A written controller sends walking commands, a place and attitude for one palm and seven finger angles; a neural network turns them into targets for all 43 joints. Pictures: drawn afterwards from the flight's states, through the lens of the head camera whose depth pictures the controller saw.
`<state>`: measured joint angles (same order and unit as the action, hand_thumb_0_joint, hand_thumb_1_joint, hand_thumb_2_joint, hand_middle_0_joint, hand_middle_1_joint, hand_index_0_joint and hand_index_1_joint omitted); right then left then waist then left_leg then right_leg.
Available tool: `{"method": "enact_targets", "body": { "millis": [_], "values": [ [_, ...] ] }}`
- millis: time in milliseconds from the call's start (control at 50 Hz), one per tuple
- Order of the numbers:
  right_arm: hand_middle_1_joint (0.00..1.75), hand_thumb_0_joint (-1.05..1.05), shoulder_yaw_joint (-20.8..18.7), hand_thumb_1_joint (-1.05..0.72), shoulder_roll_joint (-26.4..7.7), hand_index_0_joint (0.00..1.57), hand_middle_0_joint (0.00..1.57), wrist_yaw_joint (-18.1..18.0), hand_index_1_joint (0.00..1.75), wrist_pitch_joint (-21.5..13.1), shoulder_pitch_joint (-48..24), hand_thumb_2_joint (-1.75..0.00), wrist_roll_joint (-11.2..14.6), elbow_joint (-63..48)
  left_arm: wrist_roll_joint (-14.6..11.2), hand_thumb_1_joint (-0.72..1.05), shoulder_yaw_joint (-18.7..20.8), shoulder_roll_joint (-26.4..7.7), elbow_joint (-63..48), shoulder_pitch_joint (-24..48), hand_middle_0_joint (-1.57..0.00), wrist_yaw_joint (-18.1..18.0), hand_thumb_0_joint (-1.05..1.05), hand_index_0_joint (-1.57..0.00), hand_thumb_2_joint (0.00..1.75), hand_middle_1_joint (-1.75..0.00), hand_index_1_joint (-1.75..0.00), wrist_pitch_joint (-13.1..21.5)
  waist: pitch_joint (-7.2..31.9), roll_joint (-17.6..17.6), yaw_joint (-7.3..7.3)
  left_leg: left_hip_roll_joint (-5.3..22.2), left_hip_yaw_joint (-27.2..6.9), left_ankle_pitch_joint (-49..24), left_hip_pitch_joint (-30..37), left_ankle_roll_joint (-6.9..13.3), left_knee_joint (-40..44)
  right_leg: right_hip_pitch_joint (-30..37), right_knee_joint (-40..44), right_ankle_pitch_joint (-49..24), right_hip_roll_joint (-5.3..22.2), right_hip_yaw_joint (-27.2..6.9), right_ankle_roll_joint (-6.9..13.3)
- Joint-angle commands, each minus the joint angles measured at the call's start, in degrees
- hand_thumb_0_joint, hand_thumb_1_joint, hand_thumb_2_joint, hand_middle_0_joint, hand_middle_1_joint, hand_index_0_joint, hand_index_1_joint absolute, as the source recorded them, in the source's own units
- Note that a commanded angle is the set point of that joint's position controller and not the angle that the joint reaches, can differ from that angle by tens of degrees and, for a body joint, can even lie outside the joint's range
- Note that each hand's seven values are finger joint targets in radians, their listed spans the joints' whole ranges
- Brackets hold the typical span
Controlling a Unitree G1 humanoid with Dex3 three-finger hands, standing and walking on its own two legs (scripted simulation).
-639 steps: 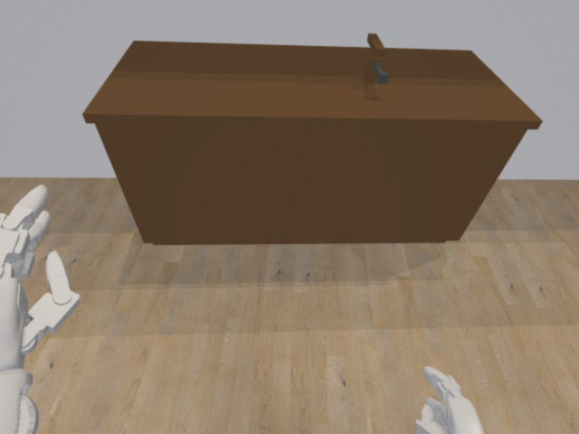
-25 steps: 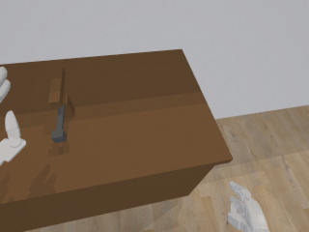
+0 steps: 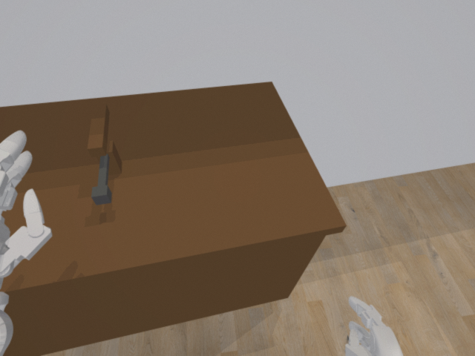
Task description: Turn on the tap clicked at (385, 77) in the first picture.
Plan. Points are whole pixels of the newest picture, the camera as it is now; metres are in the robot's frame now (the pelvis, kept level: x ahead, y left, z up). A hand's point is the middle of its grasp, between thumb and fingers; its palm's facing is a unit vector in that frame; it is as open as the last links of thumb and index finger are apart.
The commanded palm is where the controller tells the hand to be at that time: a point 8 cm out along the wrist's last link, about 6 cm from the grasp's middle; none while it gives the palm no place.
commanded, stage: come to a stop and stand still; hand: left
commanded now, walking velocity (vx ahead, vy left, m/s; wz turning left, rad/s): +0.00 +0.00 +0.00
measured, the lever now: (101, 195) +0.38 +0.31 +0.00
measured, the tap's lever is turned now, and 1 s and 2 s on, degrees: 0 0 0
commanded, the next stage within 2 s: look again from close up in 0.16 s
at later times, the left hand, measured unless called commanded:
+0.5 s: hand (40, 231) +0.21 +0.26 +0.17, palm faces +0.36 -0.87 -0.33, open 7.4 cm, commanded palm +0.16 +0.29 +0.18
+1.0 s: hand (85, 201) +0.27 +0.24 +0.15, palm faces +0.21 -0.90 -0.39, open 7.4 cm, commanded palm +0.21 +0.29 +0.18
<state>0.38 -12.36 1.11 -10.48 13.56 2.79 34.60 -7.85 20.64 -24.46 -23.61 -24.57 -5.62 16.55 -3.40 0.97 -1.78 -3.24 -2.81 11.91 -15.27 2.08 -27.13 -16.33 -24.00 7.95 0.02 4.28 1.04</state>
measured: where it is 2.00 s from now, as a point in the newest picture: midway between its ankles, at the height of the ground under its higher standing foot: outside the picture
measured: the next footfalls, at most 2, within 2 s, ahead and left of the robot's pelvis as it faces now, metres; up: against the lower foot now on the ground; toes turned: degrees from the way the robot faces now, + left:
none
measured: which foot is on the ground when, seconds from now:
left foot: down 0.00-1.00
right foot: down 0.00-1.00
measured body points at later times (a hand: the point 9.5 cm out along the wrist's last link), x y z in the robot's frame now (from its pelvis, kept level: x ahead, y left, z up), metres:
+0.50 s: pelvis +0.00 +0.01 +0.00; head +0.03 +0.02 +0.45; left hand +0.19 +0.30 +0.19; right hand +0.19 -0.22 -0.07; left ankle +0.03 +0.09 -0.74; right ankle +0.05 -0.11 -0.74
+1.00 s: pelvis +0.03 +0.02 +0.00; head +0.06 +0.04 +0.45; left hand +0.25 +0.28 +0.17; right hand +0.16 -0.21 -0.08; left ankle +0.03 +0.09 -0.74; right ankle +0.05 -0.11 -0.74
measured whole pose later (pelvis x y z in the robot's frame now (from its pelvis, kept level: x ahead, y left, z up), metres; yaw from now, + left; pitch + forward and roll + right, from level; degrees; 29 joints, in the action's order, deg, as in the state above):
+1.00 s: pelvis +0.03 +0.02 +0.00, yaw -5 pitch +0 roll -1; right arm 1.4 -9.9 0.8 -10.1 14.3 1.4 34.3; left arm -2.9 18.9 -22.7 -22.0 -23.3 -3.3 17.5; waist -3.5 2.2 0.1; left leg -2.8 2.0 15.0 -12.0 3.7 -27.0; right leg -15.0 -25.1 9.9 -0.6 -0.6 -0.4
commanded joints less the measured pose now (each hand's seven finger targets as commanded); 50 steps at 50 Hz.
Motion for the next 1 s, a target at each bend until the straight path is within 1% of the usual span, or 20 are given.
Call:
{"method": "enact_targets", "body": {
  "millis": [0, 120, 200, 240, 340, 400, 560, 600, 620, 640, 660, 680, 700, 720, 760, 800, 880, 900, 920, 980],
  "values": [
    [0.3, 0.0, -3.06, -0.9, -7.77, 0.2, 0.2, -0.55, 0.3, -4.33, -5.96, -0.9, 0.64, -8.72, 0.03, 0.9, 5.93, -9.35, -9.84, 3.34, -0.2, -0.52, 0.0, -0.2, 0.9, -0.3, -0.3, 3.17, 7.01, -3.73, 0.25, 6.22, -7.6, 7.35, -1.28, -0.92, 8.31, 3.76, 5.66, 10.17, 6.29, -7.58, -0.44],
    [0.3, 0.0, -3.09, -0.9, -7.56, 0.2, 0.2, -0.68, 0.3, -4.86, -5.02, -0.9, 0.07, -8.48, 0.36, 0.9, 5.39, -8.94, -10.61, 4.25, -0.2, -0.53, 0.0, -0.2, 0.9, -0.3, -0.3, 3.26, 7.28, -2.63, 0.26, 6.27, -7.48, 8.09, -2.67, -0.54, 8.67, 5.35, 5.46, 9.79, 6.11, -7.16, -0.66],
    [0.3, 0.0, -3.28, -0.9, -7.71, 0.2, 0.2, -0.65, 0.3, -5.3, -5.89, -0.9, 0.26, -8.38, 0.39, 0.9, 7.29, -11.12, -13.24, 4.2, -0.2, -0.54, 0.0, -0.2, 0.9, -0.3, -0.3, 3.05, 8.8, -5.42, 0.24, 6.11, -7.8, 3.65, -1.37, -0.94, 7.67, 6.47, 4.2, 5.28, 6.1, -7.5, -0.44],
    [0.3, 0.0, -3.27, -0.9, -7.39, 0.2, 0.2, -0.7, 0.3, -5.28, -5.38, -0.9, 0.02, -8.54, 0.17, 0.9, 6.49, -9.91, -14.38, 3.79, -0.2, -0.45, 0.0, -0.2, 0.9, -0.3, -0.3, 3.1, 9.5, -5.68, 0.1, 6.09, -7.61, 1.49, -1.74, -1.18, 7.42, 7.96, 3.3, 2.45, 6.18, -7.21, -0.4],
    [0.3, 0.0, -3.63, -0.9, -7.16, 0.2, 0.2, -0.8, 0.3, -4.73, -5.95, -0.9, 0.25, -8.44, -0.34, 0.9, 6.46, -8.96, -13.61, 2.28, -0.2, -0.17, 0.0, -0.2, 0.9, -0.3, -0.3, 2.27, 9.87, -3.58, 0.1, 6.07, -7.19, -3.23, 0.41, -1.97, 6.64, 7.95, 3.25, -1.47, 6.5, -7.19, -0.34],
    [0.3, 0.0, -3.65, -0.9, -7.34, 0.2, 0.2, -0.97, 0.3, -4.26, -6.8, -0.9, 0.48, -8.04, -0.41, 0.9, 6.91, -9.14, -12.0, 2.14, -0.2, -0.13, 0.0, -0.2, 0.9, -0.3, -0.3, 1.71, 9.36, -4.62, 0.15, 6.36, -7.52, -4.22, 1.47, -2.41, 7.37, 7.06, 3.34, -1.3, 6.47, -7.05, -0.34],
    [0.3, 0.0, -3.32, -0.9, -7.01, 0.2, 0.2, -1.29, 0.3, -3.12, -7.06, -0.9, 0.42, -8.98, -0.39, 0.9, 4.98, -7.82, -11.81, 4.11, -0.2, -0.01, 0.0, -0.2, 0.9, -0.3, -0.3, 0.92, 8.16, -2.01, 0.1, 6.54, -7.41, -1.55, 0.37, -2.0, 8.17, 7.33, 4.28, 0.04, 6.48, -7.14, -0.7],
    [0.3, 0.0, -3.32, -0.9, -7.34, 0.2, 0.2, -1.25, 0.3, -3.15, -7.81, -0.9, 0.51, -8.93, -0.18, 0.9, 6.17, -9.41, -13.42, 4.52, -0.2, -0.15, 0.0, -0.2, 0.9, -0.3, -0.3, 0.81, 8.98, -4.54, 0.12, 6.47, -7.34, -1.85, 1.3, -1.93, 7.92, 7.63, 4.14, -0.5, 6.46, -7.45, -0.56],
    [0.3, 0.0, -3.09, -0.9, -7.09, 0.2, 0.2, -1.2, 0.3, -3.01, -7.03, -0.9, 0.29, -8.88, -0.19, 0.9, 4.72, -7.69, -13.46, 4.52, -0.2, -0.07, 0.0, -0.2, 0.9, -0.3, -0.3, 0.93, 9.13, -4.09, 0.16, 6.71, -7.48, -2.22, 0.6, -2.14, 8.19, 8.28, 3.54, -0.71, 6.36, -6.72, -0.6],
    [0.3, 0.0, -0.65, -0.9, -7.6, 0.2, 0.2, -1.8, 0.3, -5.25, 0.33, -0.9, -3.43, -7.4, 13.52, 0.9, 34.57, -50.13, -28.9, 64.33, -0.2, -0.25, 0.0, -0.2, 0.9, -0.3, -0.3, 6.63, 3.61, 0.98, -0.18, 8.62, -0.24, 1.3, -6.6, 0.77, 1.77, 2.97, 3.18, 7.5, 3.81, -9.55, -0.66],
    [0.3, 0.0, 0.78, -0.9, -0.93, 0.2, 0.2, -2.07, 0.3, -4.96, -4.38, -0.9, -1.87, -5.53, 6.99, 0.9, 12.31, -14.45, 1.74, 33.25, -0.2, 2.55, 0.0, -0.2, 0.9, -0.3, -0.3, 4.3, 12.92, 3.4, 0.4, 6.0, -0.68, -0.43, 0.8, 0.78, 3.91, 1.42, 4.88, 10.99, 6.04, -8.05, 0.68],
    [0.3, 0.0, -2.15, -0.9, -5.3, 0.2, 0.2, -2.24, 0.3, -5.51, -3.49, -0.9, -2.05, -7.73, 4.6, 0.9, 11.7, -13.53, -0.44, 16.23, -0.2, 2.13, 0.0, -0.2, 0.9, -0.3, -0.3, 3.92, 9.1, -0.39, -2.38, 5.45, -0.07, 1.86, 2.13, -1.14, 3.77, 3.63, 8.96, 8.14, 5.02, -14.06, 1.46],
    [0.3, 0.0, -2.2, -0.9, -5.57, 0.2, 0.2, -1.03, 0.3, -5.42, -4.7, -0.9, -0.84, -7.68, 3.53, 0.9, 3.75, -2.63, 1.34, 11.92, -0.2, 2.15, 0.0, -0.2, 0.9, -0.3, -0.3, 2.4, 11.35, -8.81, -0.9, 5.08, 2.15, 1.86, 5.68, -1.46, 4.36, 5.68, 6.02, 4.21, 4.78, -13.69, 2.27],
    [0.3, 0.0, -2.38, -0.9, -6.47, 0.2, 0.2, -0.64, 0.3, -4.96, -3.39, -0.9, -1.15, -7.76, 4.1, 0.9, 1.85, -3.87, -4.58, 16.58, -0.2, 2.26, 0.0, -0.2, 0.9, -0.3, -0.3, 2.97, 11.7, -12.0, -0.2, 5.38, 1.0, 3.82, 1.8, -1.27, 6.02, 8.35, 3.57, 4.23, 4.99, -12.19, 1.71],
    [0.3, 0.0, -2.18, -0.9, -6.72, 0.2, 0.2, 0.26, 0.3, -5.06, -4.04, -0.9, -1.08, -7.91, 4.16, 0.9, -0.58, -2.14, -7.78, 13.71, -0.2, 1.89, 0.0, -0.2, 0.9, -0.3, -0.3, 3.74, 9.22, -12.21, -0.74, 5.88, 0.18, 6.23, -2.67, -0.93, 8.48, 10.77, 2.41, 5.69, 3.91, -11.21, 1.04],
    [0.3, 0.0, -1.65, -0.9, -5.99, 0.2, 0.2, 0.74, 0.3, -4.91, -5.78, -0.9, -0.45, -8.73, 4.29, 0.9, -0.3, -2.1, -7.29, 7.63, -0.2, 1.08, 0.0, -0.2, 0.9, -0.3, -0.3, 3.4, 6.82, -6.96, -1.21, 6.78, -0.36, 7.37, -4.55, -0.54, 9.89, 11.06, 1.37, 5.84, 2.62, -9.06, 0.25],
    [0.3, 0.0, -2.41, -0.9, -6.08, 0.2, 0.2, -0.43, 0.3, -3.62, -5.07, -0.9, -1.07, -9.85, 4.5, 0.9, 8.94, -9.91, -9.14, 6.89, -0.2, -0.03, 0.0, -0.2, 0.9, -0.3, -0.3, 4.16, 7.13, 6.06, -1.14, 6.26, -1.88, 4.27, -6.03, -0.95, 8.86, 12.61, 2.14, 3.83, 2.3, -8.65, -0.74],
    [0.3, 0.0, -2.28, -0.9, -6.17, 0.2, 0.2, -0.72, 0.3, -3.13, -6.34, -0.9, -0.98, -9.67, 4.33, 0.9, 13.6, -14.16, -10.04, 7.27, -0.2, -0.57, 0.0, -0.2, 0.9, -0.3, -0.3, 4.26, 7.75, 4.02, -1.03, 6.38, -1.72, 2.91, -5.56, -1.05, 8.89, 13.11, 1.44, 2.13, 2.34, -7.91, -0.81],
    [0.3, 0.0, -2.16, -0.9, -5.66, 0.2, 0.2, -1.09, 0.3, -2.79, -6.2, -0.9, -1.16, -10.16, 3.91, 0.9, 12.36, -12.04, -10.31, 6.83, -0.2, -0.21, 0.0, -0.2, 0.9, -0.3, -0.3, 4.7, 8.73, 3.2, -0.71, 6.37, -2.14, 1.13, -5.49, -0.96, 8.52, 14.04, 0.5, -0.05, 2.71, -7.31, -0.65],
    [0.3, 0.0, -2.14, -0.9, -5.42, 0.2, 0.2, -1.66, 0.3, -2.97, -6.07, -0.9, -1.22, -10.49, 3.33, 0.9, 12.37, -12.11, -14.06, 6.95, -0.2, 0.25, 0.0, -0.2, 0.9, -0.3, -0.3, 5.43, 11.06, -3.9, -0.5, 6.56, -1.68, -6.01, -3.14, -1.1, 6.6, 15.64, -1.4, -8.07, 3.43, -7.39, -0.26]
  ]
}}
